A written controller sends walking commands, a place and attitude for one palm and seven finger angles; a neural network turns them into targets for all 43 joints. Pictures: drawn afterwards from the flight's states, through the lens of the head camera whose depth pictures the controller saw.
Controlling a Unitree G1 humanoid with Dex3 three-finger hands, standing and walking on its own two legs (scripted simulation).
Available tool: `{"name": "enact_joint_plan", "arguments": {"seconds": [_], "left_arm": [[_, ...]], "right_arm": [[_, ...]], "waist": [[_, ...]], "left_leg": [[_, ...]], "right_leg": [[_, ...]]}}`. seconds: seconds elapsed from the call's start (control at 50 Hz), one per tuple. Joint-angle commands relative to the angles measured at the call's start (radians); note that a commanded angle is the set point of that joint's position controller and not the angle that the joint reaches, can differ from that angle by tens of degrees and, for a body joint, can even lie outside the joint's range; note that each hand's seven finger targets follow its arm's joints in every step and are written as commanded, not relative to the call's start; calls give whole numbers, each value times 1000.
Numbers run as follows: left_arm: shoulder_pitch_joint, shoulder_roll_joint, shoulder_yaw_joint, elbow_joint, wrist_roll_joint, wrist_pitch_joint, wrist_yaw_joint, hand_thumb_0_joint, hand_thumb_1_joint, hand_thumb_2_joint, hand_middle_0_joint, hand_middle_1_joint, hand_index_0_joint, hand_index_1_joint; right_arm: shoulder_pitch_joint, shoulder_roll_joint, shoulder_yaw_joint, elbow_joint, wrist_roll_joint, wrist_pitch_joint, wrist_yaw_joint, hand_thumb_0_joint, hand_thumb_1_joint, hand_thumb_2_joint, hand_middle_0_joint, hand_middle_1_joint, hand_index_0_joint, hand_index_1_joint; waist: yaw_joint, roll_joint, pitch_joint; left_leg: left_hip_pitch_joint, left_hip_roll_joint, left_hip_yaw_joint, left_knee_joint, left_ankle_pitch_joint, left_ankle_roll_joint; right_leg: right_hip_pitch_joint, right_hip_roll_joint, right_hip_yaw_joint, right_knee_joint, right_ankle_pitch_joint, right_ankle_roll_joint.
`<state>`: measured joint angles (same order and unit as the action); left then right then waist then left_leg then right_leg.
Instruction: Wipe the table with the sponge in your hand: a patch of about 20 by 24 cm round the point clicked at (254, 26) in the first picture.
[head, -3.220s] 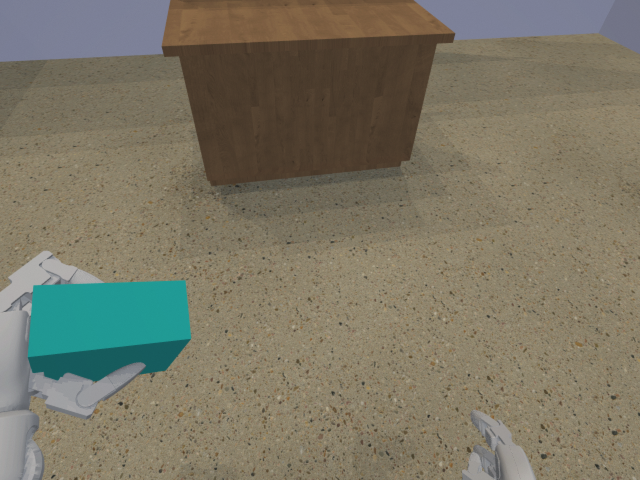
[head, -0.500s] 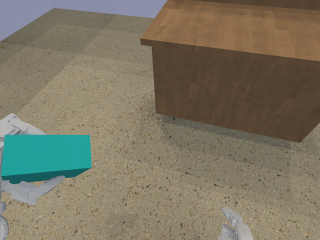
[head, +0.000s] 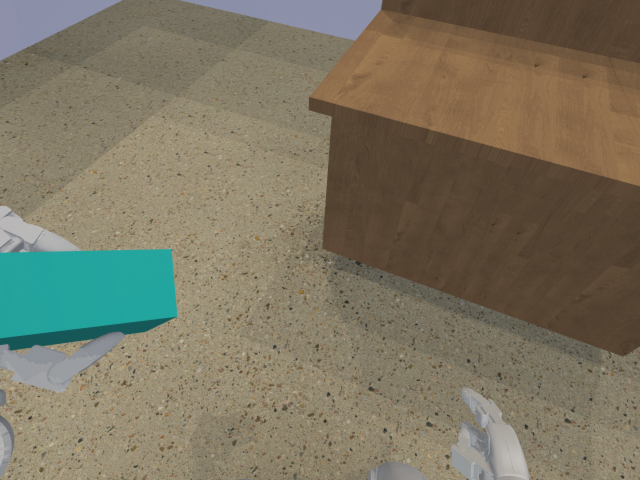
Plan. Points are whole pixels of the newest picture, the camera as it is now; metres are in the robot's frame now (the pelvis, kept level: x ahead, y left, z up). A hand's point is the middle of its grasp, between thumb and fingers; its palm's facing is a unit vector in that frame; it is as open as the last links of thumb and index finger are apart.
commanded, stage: walk to a spot facing it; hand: left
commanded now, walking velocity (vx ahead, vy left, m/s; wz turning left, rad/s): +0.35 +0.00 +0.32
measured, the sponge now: (110, 299) +0.24 +0.21 +0.17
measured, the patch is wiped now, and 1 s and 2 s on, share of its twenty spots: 0.00 0.00 0.00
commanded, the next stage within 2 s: none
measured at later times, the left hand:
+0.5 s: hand (69, 248) +0.28 +0.25 +0.18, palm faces +0.55 -0.71 -0.44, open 10.1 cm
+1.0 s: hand (71, 270) +0.27 +0.25 +0.17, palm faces +0.78 -0.48 -0.41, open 10.1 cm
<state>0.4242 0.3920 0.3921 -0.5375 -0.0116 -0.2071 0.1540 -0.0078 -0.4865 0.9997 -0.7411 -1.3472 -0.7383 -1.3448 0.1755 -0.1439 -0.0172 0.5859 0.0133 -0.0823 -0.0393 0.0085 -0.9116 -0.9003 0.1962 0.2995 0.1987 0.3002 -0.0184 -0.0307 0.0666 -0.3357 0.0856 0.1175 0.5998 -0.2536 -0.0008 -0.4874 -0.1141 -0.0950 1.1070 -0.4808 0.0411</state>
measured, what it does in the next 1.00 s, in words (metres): walks ahead, turning left: right foot, then left foot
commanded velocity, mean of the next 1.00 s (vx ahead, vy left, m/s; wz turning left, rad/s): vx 0.18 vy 0.00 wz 0.58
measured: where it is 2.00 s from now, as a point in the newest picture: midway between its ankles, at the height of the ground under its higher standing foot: outside the picture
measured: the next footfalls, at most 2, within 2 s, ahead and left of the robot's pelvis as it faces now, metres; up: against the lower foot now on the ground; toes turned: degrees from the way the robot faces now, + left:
right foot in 0.12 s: +0.13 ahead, -0.15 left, +0.00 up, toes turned -8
left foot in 0.50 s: +0.21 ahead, +0.13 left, +0.00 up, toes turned +24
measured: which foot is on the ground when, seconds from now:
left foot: down 0.00-0.14, up 0.16-0.48, down 0.50-0.84, up 0.86-1.00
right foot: up 0.00-0.10, down 0.12-0.48, up 0.50-0.82, down 0.84-1.00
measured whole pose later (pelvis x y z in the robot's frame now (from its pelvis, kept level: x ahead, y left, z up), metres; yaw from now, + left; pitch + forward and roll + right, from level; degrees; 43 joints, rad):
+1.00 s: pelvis +0.20 -0.07 +0.01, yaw +31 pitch -2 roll +3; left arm 0.43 0.30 0.31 -0.45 -0.03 -0.13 0.15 -0.01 -0.49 1.00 -0.74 -1.35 -0.74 -1.35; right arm 0.18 -0.23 0.01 0.67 -0.01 -0.06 -0.07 0.01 -0.91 -0.90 0.20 0.30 0.21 0.30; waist 0.03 0.02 0.07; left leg -0.54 0.03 0.06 1.19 -0.43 -0.06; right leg -0.21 -0.14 -0.21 0.57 -0.32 -0.01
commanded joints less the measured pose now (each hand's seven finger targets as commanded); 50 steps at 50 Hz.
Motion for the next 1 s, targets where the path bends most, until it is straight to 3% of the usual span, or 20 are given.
{"name": "enact_joint_plan", "arguments": {"seconds": [0.0,0.08,0.12,0.14,0.2,0.26,0.38,0.42,0.44,0.46,0.48,0.5,0.62,0.78,0.8,0.82,0.84,0.86,0.92,0.98], "left_arm": [[54,109,88,-285,-26,-90,15,0,100,1300,-1200,-1600,-1200,-1600],[-21,116,81,-162,-13,-49,15,0,100,1300,-1200,-1600,-1200,-1600],[-74,214,139,-110,-8,-24,26,0,100,1300,-1200,-1600,-1200,-1600],[-116,203,130,-99,-19,-26,25,0,100,1300,-1200,-1600,-1200,-1600],[-66,164,102,-103,-15,-52,5,0,100,1300,-1200,-1600,-1200,-1600],[-83,147,72,-184,-10,-61,11,0,100,1300,-1200,-1600,-1200,-1600],[22,171,130,-327,-20,-48,57,0,100,1300,-1200,-1600,-1200,-1600],[6,178,134,-352,-25,-46,67,0,100,1300,-1200,-1600,-1200,-1600],[-11,174,131,-373,-25,-61,69,0,100,1300,-1200,-1600,-1200,-1600],[27,149,116,-370,-32,-79,65,0,100,1300,-1200,-1600,-1200,-1600],[-23,186,133,-387,-22,-96,64,0,100,1300,-1200,-1600,-1200,-1600],[-9,223,164,-268,-11,-85,36,0,100,1300,-1200,-1600,-1200,-1600],[109,150,159,-371,-54,-78,6,0,100,1300,-1200,-1600,-1200,-1600],[-12,89,72,-192,-36,-9,1,0,100,1300,-1200,-1600,-1200,-1600],[-45,110,74,-163,-24,1,3,0,100,1300,-1200,-1600,-1200,-1600],[-78,171,88,-133,-14,18,10,0,100,1300,-1200,-1600,-1200,-1600],[-144,199,97,-139,-38,28,25,0,100,1300,-1200,-1600,-1200,-1600],[-161,176,79,-134,-26,34,27,0,100,1300,-1200,-1600,-1200,-1600],[-136,154,46,-167,-22,-5,15,0,100,1300,-1200,-1600,-1200,-1600],[-103,181,78,-211,-24,-13,25,0,100,1300,-1200,-1600,-1200,-1600]], "right_arm": [[-31,-159,-39,-122,-4,-76,-12,0,-900,-900,200,300,200,300],[-38,-143,-27,-110,-1,-55,-36,0,-900,-900,200,300,200,300],[-71,-119,-15,-127,-8,-44,-39,0,-900,-900,200,300,200,300],[-89,-153,-25,-112,-18,-55,-38,0,-900,-900,200,300,200,300],[-104,-143,-7,-81,-16,-25,-30,0,-900,-900,200,300,200,300],[-107,-146,-19,-102,-13,-10,-26,0,-900,-900,200,300,200,300],[-61,-127,-40,-185,-20,-7,-21,0,-900,-900,200,300,200,300],[-19,-138,-55,-189,-17,-4,-29,0,-900,-900,200,300,200,300],[-6,-156,-65,-192,-12,-5,-35,0,-900,-900,200,300,200,300],[-8,-184,-75,-191,-14,-13,-32,0,-900,-900,200,300,200,300],[-9,-194,-66,-193,-5,-31,-11,0,-900,-900,200,300,200,300],[-17,-203,-75,-164,4,-38,-1,0,-900,-900,200,300,200,300],[-39,-170,-58,-147,11,-50,10,0,-900,-900,200,300,200,300],[-48,-159,-21,-127,5,-60,-29,0,-900,-900,200,300,200,300],[-41,-142,-14,-118,5,-56,-32,0,-900,-900,200,300,200,300],[-36,-111,-6,-117,-1,-48,-35,0,-900,-900,200,300,200,300],[-74,-158,-18,-117,-11,-67,-41,0,-900,-900,200,300,200,300],[-83,-166,-21,-112,-22,-72,-38,0,-900,-900,200,300,200,300],[-112,-138,0,-92,-20,-38,-41,0,-900,-900,200,300,200,300],[-122,-136,-10,-126,-25,-23,-55,0,-900,-900,200,300,200,300]], "waist": [[28,322,-162],[35,122,-160],[67,-357,-127],[51,-297,-102],[44,-103,-54],[28,-132,-93],[61,-149,-181],[5,-62,-253],[-21,90,-313],[-15,392,-304],[-7,405,-305],[-6,268,-262],[16,314,-219],[40,232,-163],[48,93,-154],[46,-255,-127],[49,-301,-108],[37,-204,-105],[28,-132,-65],[32,-120,-101]], "left_leg": [[41,179,-189,-289,26,160],[-80,92,-94,-25,-207,79],[-429,-77,-29,553,-373,6],[-447,-32,-137,680,-271,-3],[-440,23,-127,751,-168,-35],[-334,37,-68,529,-136,-39],[-112,-28,106,83,-105,-20],[114,-111,162,-76,17,-17],[311,-71,76,-128,80,13],[449,187,-330,-162,422,144],[462,357,-649,-195,699,269],[398,360,-630,-191,552,270],[58,183,-337,-267,118,187],[-64,108,-280,-162,-124,116],[-159,49,-223,-2,-182,79],[-375,-90,-74,318,-329,1],[-392,-89,-122,585,-306,-25],[-365,-70,-153,668,-262,-35],[-311,-26,-99,698,-179,-71],[-169,-21,-24,437,-168,-60]], "right_leg": [[129,22,-68,-311,84,15],[384,34,-72,-620,132,7],[497,-371,541,-881,-1,-181],[449,-400,578,-911,3,-197],[418,-328,253,-833,314,-173],[438,-292,22,-780,551,-140],[469,-282,-86,-634,755,-142],[384,-235,-149,-379,787,-87],[255,-192,-158,-146,662,-44],[-17,-30,-130,129,29,24],[-149,43,-8,279,-233,16],[-213,-6,89,298,-160,14],[-3,11,22,-53,59,38],[326,105,-66,-600,71,37],[401,9,42,-751,81,-7],[486,-269,403,-879,80,-116],[385,-407,532,-897,201,-168],[342,-389,503,-870,282,-190],[344,-280,103,-771,653,-144],[340,-249,-30,-722,797,-117]]}}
